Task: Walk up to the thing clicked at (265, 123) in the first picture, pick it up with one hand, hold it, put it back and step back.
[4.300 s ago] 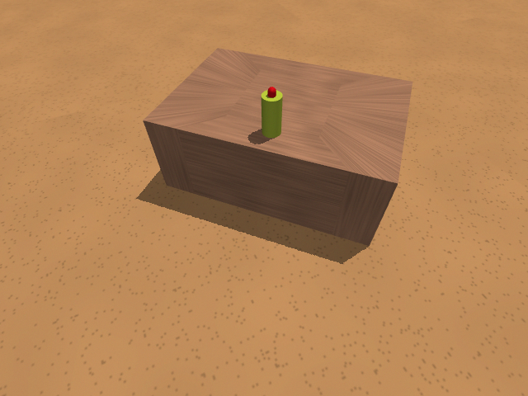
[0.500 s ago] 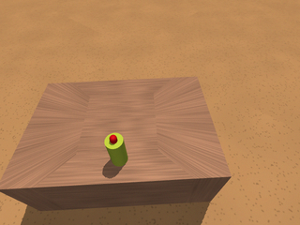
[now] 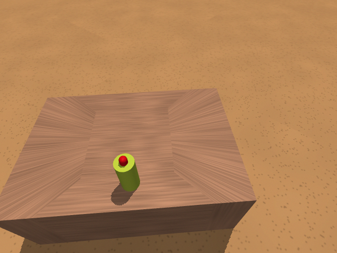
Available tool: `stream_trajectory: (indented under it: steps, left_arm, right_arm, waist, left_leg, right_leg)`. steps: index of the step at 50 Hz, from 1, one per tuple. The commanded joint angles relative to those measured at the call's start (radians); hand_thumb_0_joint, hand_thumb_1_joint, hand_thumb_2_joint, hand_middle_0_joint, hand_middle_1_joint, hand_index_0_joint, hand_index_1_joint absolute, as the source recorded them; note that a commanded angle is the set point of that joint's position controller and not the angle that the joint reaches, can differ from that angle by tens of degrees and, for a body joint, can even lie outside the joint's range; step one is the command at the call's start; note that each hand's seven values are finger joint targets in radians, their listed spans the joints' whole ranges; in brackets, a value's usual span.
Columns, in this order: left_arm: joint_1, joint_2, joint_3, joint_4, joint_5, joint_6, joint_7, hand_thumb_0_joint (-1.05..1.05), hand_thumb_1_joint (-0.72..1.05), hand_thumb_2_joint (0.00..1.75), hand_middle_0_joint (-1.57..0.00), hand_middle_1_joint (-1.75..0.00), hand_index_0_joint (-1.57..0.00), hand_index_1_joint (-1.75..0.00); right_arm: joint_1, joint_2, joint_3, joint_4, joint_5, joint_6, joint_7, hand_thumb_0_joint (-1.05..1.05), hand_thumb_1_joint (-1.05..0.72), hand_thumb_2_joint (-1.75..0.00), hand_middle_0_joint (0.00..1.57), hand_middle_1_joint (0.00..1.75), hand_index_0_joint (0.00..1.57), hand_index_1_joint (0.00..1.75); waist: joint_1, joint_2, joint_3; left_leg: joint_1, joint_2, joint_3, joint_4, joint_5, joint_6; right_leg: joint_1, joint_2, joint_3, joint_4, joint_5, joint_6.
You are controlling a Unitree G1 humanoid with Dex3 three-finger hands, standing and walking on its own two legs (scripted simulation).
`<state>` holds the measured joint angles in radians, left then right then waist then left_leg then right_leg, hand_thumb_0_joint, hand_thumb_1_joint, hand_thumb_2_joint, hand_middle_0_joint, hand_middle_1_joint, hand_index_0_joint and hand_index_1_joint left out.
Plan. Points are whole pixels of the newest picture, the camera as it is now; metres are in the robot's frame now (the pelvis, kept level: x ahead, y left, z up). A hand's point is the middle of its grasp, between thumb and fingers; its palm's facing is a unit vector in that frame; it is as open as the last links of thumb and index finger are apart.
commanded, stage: walk up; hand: left
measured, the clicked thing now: (126, 171) +0.45 +0.18 -0.26
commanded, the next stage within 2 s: stand in 0.02 s
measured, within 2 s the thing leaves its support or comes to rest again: neither
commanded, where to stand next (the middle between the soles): +0.03 +0.01 m, yaw +2 degrees
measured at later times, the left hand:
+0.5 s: hand out of the picture +0.07 +0.25 -0.15, palm faces +0.02 -0.94 -0.35, open 7.4 cm
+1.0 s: hand out of the picture +0.08 +0.25 -0.15, palm faces +0.03 -0.94 -0.35, open 7.4 cm
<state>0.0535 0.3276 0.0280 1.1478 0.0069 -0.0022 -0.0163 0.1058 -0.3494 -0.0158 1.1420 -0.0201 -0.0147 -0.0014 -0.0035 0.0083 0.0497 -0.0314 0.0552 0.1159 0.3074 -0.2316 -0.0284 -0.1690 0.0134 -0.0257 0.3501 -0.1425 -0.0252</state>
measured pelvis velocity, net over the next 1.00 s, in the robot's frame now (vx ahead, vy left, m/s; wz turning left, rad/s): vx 0.00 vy -0.01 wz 0.04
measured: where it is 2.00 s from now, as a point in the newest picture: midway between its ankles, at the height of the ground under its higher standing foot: outside the picture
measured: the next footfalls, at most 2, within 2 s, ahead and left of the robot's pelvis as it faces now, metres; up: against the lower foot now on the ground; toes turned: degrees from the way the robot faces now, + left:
none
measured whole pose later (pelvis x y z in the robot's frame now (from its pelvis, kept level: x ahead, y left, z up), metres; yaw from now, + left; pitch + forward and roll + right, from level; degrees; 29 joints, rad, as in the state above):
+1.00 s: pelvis +0.00 -0.01 +0.00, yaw +2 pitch -2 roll +0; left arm 0.09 0.34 0.00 1.15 0.00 -0.01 -0.01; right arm 0.13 -0.35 0.00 1.14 -0.02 0.00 0.00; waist 0.00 0.02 0.04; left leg -0.03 0.06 0.07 0.28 -0.21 -0.04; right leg -0.15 0.01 -0.07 0.33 -0.14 -0.03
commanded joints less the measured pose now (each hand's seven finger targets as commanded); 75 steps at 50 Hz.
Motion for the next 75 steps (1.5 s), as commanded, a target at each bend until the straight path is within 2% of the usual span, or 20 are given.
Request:
stream_trajectory:
  steps: [1, 3, 12, 19, 22, 23, 25, 27, 28, 35, 40, 47, 57, 61, 62, 66, 67, 69, 72, 75]
  left_arm:
    - [-0.059, 0.219, 0.027, -0.064, -0.001, -0.027, 0.021, 0.00, 0.90, 0.90, -0.20, -0.30, -0.20, -0.30]
    - [-0.045, 0.211, 0.024, -0.062, -0.003, -0.031, 0.022, 0.00, 0.90, 0.90, -0.20, -0.30, -0.20, -0.30]
    - [-0.042, 0.226, 0.018, -0.056, -0.004, -0.032, 0.023, 0.00, 0.90, 0.90, -0.20, -0.30, -0.20, -0.30]
    - [-0.039, 0.229, 0.013, -0.058, -0.004, -0.034, 0.025, 0.00, 0.90, 0.90, -0.20, -0.30, -0.20, -0.30]
    - [-0.041, 0.233, 0.012, -0.058, -0.004, -0.033, 0.025, 0.00, 0.90, 0.90, -0.20, -0.30, -0.20, -0.30]
    - [-0.041, 0.232, 0.012, -0.058, -0.004, -0.034, 0.025, 0.00, 0.90, 0.90, -0.20, -0.30, -0.20, -0.30]
    - [-0.033, 0.235, 0.011, -0.055, -0.003, -0.034, 0.026, 0.00, 0.90, 0.90, -0.20, -0.30, -0.20, -0.30]
    - [-0.037, 0.240, 0.011, -0.054, -0.003, -0.034, 0.025, 0.00, 0.90, 0.90, -0.20, -0.30, -0.20, -0.30]
    - [-0.030, 0.240, 0.011, -0.054, -0.003, -0.034, 0.025, 0.00, 0.90, 0.90, -0.20, -0.30, -0.20, -0.30]
    - [-0.012, 0.237, 0.010, -0.053, -0.003, -0.036, 0.026, 0.00, 0.90, 0.90, -0.20, -0.30, -0.20, -0.30]
    - [-0.021, 0.238, 0.012, -0.054, -0.004, -0.034, 0.027, 0.00, 0.90, 0.90, -0.20, -0.30, -0.20, -0.30]
    - [-0.017, 0.242, 0.014, -0.050, -0.002, -0.034, 0.026, 0.00, 0.90, 0.90, -0.20, -0.30, -0.20, -0.30]
    - [-0.019, 0.237, 0.011, -0.056, -0.002, -0.034, 0.025, 0.00, 0.90, 0.90, -0.20, -0.30, -0.20, -0.30]
    - [-0.018, 0.241, 0.013, -0.055, -0.005, -0.033, 0.026, 0.00, 0.90, 0.90, -0.20, -0.30, -0.20, -0.30]
    - [-0.019, 0.236, 0.011, -0.057, -0.003, -0.034, 0.025, 0.00, 0.90, 0.90, -0.20, -0.30, -0.20, -0.30]
    - [-0.017, 0.236, 0.010, -0.055, -0.002, -0.035, 0.027, 0.00, 0.90, 0.90, -0.20, -0.30, -0.20, -0.30]
    - [-0.016, 0.236, 0.011, -0.056, 0.000, -0.035, 0.027, 0.00, 0.90, 0.90, -0.20, -0.30, -0.20, -0.30]
    - [-0.022, 0.241, 0.012, -0.056, -0.003, -0.035, 0.027, 0.00, 0.90, 0.90, -0.20, -0.30, -0.20, -0.30]
    - [-0.019, 0.237, 0.011, -0.056, -0.003, -0.035, 0.026, 0.00, 0.90, 0.90, -0.20, -0.30, -0.20, -0.30]
    - [-0.013, 0.237, 0.012, -0.053, -0.002, -0.035, 0.027, 0.00, 0.90, 0.90, -0.20, -0.30, -0.20, -0.30]
  right_arm:
    - [-0.043, -0.199, -0.033, -0.060, 0.005, -0.020, -0.012, 0.00, -0.90, -0.90, 0.20, 0.30, 0.20, 0.30]
    - [-0.043, -0.206, -0.033, -0.058, 0.005, -0.019, -0.012, 0.00, -0.90, -0.90, 0.20, 0.30, 0.20, 0.30]
    - [-0.036, -0.200, -0.025, -0.051, 0.007, -0.019, -0.006, 0.00, -0.90, -0.90, 0.20, 0.30, 0.20, 0.30]
    - [-0.032, -0.203, -0.024, -0.052, 0.005, -0.018, -0.005, 0.00, -0.90, -0.90, 0.20, 0.30, 0.20, 0.30]
    - [-0.024, -0.201, -0.024, -0.051, 0.003, -0.016, -0.004, 0.00, -0.90, -0.90, 0.20, 0.30, 0.20, 0.30]
    - [-0.021, -0.202, -0.023, -0.051, 0.003, -0.015, -0.004, 0.00, -0.90, -0.90, 0.20, 0.30, 0.20, 0.30]
    - [-0.025, -0.199, -0.023, -0.050, 0.004, -0.013, -0.002, 0.00, -0.90, -0.90, 0.20, 0.30, 0.20, 0.30]
    - [-0.017, -0.201, -0.022, -0.051, 0.003, -0.013, -0.003, 0.00, -0.90, -0.90, 0.20, 0.30, 0.20, 0.30]
    - [-0.013, -0.200, -0.023, -0.049, 0.005, -0.013, -0.002, 0.00, -0.90, -0.90, 0.20, 0.30, 0.20, 0.30]
    - [-0.008, -0.206, -0.023, -0.055, 0.005, -0.014, -0.003, 0.00, -0.90, -0.90, 0.20, 0.30, 0.20, 0.30]
    - [-0.005, -0.204, -0.018, -0.055, 0.003, -0.012, -0.007, 0.00, -0.90, -0.90, 0.20, 0.30, 0.20, 0.30]
    - [0.001, -0.202, -0.017, -0.057, 0.005, -0.014, -0.006, 0.00, -0.90, -0.90, 0.20, 0.30, 0.20, 0.30]
    - [-0.008, -0.208, -0.016, -0.060, 0.006, -0.015, -0.009, 0.00, -0.90, -0.90, 0.20, 0.30, 0.20, 0.30]
    - [-0.001, -0.206, -0.016, -0.057, 0.005, -0.013, -0.008, 0.00, -0.90, -0.90, 0.20, 0.30, 0.20, 0.30]
    - [-0.002, -0.209, -0.017, -0.061, 0.002, -0.014, -0.008, 0.00, -0.90, -0.90, 0.20, 0.30, 0.20, 0.30]
    - [-0.007, -0.207, -0.016, -0.060, 0.005, -0.012, -0.009, 0.00, -0.90, -0.90, 0.20, 0.30, 0.20, 0.30]
    - [-0.007, -0.212, -0.019, -0.063, 0.005, -0.012, -0.009, 0.00, -0.90, -0.90, 0.20, 0.30, 0.20, 0.30]
    - [0.003, -0.204, -0.014, -0.059, 0.004, -0.013, -0.009, 0.00, -0.90, -0.90, 0.20, 0.30, 0.20, 0.30]
    - [-0.006, -0.212, -0.017, -0.063, 0.004, -0.014, -0.010, 0.00, -0.90, -0.90, 0.20, 0.30, 0.20, 0.30]
    - [-0.003, -0.210, -0.018, -0.062, 0.006, -0.014, -0.010, 0.00, -0.90, -0.90, 0.20, 0.30, 0.20, 0.30]
  waist:
    - [-0.011, 0.008, -0.100]
    - [-0.006, 0.019, -0.100]
    - [-0.004, -0.013, -0.072]
    - [-0.006, -0.015, -0.077]
    - [-0.007, -0.023, -0.078]
    - [-0.008, -0.010, -0.078]
    - [-0.002, -0.022, -0.062]
    - [-0.007, -0.022, -0.069]
    - [-0.004, -0.021, -0.065]
    - [-0.005, -0.016, -0.095]
    - [-0.004, -0.004, -0.078]
    - [-0.003, -0.015, -0.080]
    - [0.000, -0.008, -0.079]
    - [0.000, -0.013, -0.064]
    - [-0.004, -0.004, -0.084]
    - [0.001, -0.011, -0.077]
    - [-0.003, -0.013, -0.096]
    - [-0.003, -0.015, -0.069]
    - [-0.003, -0.004, -0.094]
    - [0.000, -0.011, -0.088]
  left_leg:
    - [-0.029, 0.114, -0.110, -0.062, 0.176, 0.032]
    - [-0.025, 0.117, -0.111, -0.065, 0.199, 0.031]
    - [-0.021, 0.112, -0.123, -0.095, 0.110, 0.031]
    - [-0.023, 0.110, -0.127, -0.085, 0.096, 0.034]
    - [-0.034, 0.107, -0.125, -0.081, 0.079, 0.034]
    - [-0.036, 0.109, -0.128, -0.080, 0.084, 0.037]
    - [-0.053, 0.101, -0.128, -0.077, 0.062, 0.033]
    - [-0.047, 0.105, -0.130, -0.077, 0.071, 0.038]
    - [-0.053, 0.099, -0.132, -0.077, 0.068, 0.034]
    - [-0.032, 0.100, -0.130, -0.067, 0.104, 0.034]
    - [-0.049, 0.107, -0.136, -0.073, 0.115, 0.033]
    - [-0.046, 0.104, -0.134, -0.077, 0.098, 0.031]
    - [-0.041, 0.108, -0.140, -0.072, 0.132, 0.031]
    - [-0.053, 0.104, -0.140, -0.074, 0.107, 0.030]
    - [-0.042, 0.107, -0.134, -0.069, 0.125, 0.034]
    - [-0.050, 0.107, -0.141, -0.070, 0.122, 0.032]
    - [-0.035, 0.107, -0.136, -0.063, 0.136, 0.034]
    - [-0.051, 0.107, -0.141, -0.073, 0.130, 0.031]
    - [-0.032, 0.112, -0.138, -0.070, 0.162, 0.033]
    - [-0.034, 0.108, -0.139, -0.074, 0.157, 0.029]
  right_leg:
    - [0.077, -0.148, 0.127, -0.043, 0.243, -0.007]
    - [0.087, -0.149, 0.124, -0.039, 0.278, -0.007]
    - [0.057, -0.146, 0.121, -0.076, 0.161, 0.000]
    - [0.051, -0.150, 0.121, -0.082, 0.145, 0.001]
    - [0.054, -0.151, 0.122, -0.085, 0.102, 0.001]
    - [0.056, -0.155, 0.125, -0.084, 0.123, -0.002]
    - [0.056, -0.149, 0.120, -0.094, 0.073, 0.005]
    - [0.050, -0.153, 0.125, -0.091, 0.095, 0.000]
    - [0.056, -0.150, 0.123, -0.096, 0.070, 0.003]
    - [0.074, -0.151, 0.115, -0.080, 0.143, 0.005]
    - [0.076, -0.155, 0.114, -0.070, 0.165, 0.000]
    - [0.086, -0.151, 0.112, -0.077, 0.127, 0.001]
    - [0.081, -0.153, 0.105, -0.070, 0.176, -0.001]
    - [0.076, -0.150, 0.106, -0.078, 0.132, 0.002]
    - [0.085, -0.158, 0.110, -0.072, 0.171, -0.002]
    - [0.084, -0.152, 0.102, -0.073, 0.155, 0.003]
    - [0.095, -0.157, 0.106, -0.071, 0.189, 0.001]
    - [0.081, -0.155, 0.104, -0.070, 0.178, 0.001]
    - [0.095, -0.160, 0.102, -0.059, 0.221, -0.003]
    - [0.097, -0.153, 0.096, -0.064, 0.198, 0.001]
